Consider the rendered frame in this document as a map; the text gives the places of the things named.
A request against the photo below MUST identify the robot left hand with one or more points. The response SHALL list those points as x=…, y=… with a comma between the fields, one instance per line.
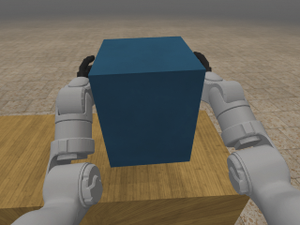
x=84, y=69

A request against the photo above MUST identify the left robot forearm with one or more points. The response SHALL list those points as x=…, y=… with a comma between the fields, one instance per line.
x=73, y=124

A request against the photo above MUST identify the right robot forearm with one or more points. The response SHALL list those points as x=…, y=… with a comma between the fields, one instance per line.
x=239, y=127

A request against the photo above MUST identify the carton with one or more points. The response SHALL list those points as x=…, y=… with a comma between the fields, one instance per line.
x=147, y=92

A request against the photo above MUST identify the robot left upper arm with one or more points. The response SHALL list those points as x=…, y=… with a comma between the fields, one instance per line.
x=69, y=191

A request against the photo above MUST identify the robot right hand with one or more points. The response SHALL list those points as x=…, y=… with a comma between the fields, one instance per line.
x=204, y=61

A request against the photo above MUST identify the robot right upper arm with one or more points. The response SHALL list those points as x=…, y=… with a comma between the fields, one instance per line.
x=260, y=173

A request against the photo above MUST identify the pedestal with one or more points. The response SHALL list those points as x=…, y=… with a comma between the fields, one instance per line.
x=195, y=192

